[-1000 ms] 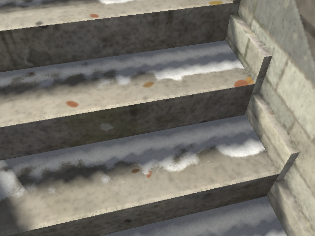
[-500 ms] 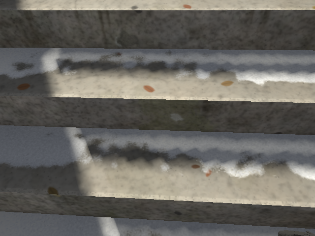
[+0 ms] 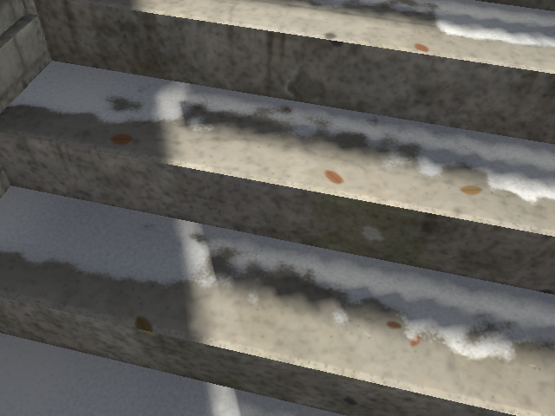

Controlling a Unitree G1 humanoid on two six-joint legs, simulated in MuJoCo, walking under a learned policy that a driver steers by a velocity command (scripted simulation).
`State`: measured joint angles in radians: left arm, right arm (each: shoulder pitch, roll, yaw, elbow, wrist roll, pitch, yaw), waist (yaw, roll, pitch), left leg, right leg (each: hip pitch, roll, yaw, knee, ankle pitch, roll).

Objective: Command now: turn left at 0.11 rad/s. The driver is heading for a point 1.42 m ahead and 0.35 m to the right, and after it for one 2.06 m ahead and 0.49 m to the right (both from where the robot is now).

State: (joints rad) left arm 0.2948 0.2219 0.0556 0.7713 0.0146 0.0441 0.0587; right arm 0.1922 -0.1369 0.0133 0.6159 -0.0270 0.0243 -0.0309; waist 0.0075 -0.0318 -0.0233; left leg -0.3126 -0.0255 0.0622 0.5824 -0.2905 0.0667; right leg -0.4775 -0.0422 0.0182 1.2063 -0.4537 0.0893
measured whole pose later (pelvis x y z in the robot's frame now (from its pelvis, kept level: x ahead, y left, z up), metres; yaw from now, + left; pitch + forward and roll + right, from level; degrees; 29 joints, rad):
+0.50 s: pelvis +0.02 -0.02 +0.02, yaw +0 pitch +0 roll +0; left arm 0.35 0.15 0.03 0.99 0.02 -0.02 0.03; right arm 0.28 -0.17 -0.04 0.86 -0.01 0.04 -0.04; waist 0.01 0.03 0.00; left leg -0.17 0.00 0.04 0.38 -0.21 0.02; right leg -0.12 -0.02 0.00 0.36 -0.24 0.01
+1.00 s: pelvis +0.11 +0.04 +0.00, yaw +0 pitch +3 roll -1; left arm 0.36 0.24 0.03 0.99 -0.03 -0.05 0.00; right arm 0.33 -0.21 -0.05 0.86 -0.01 -0.04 -0.01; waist -0.05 -0.03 -0.04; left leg -0.30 0.03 0.05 0.58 -0.34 0.02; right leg -0.43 0.01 0.12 1.32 -0.47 -0.03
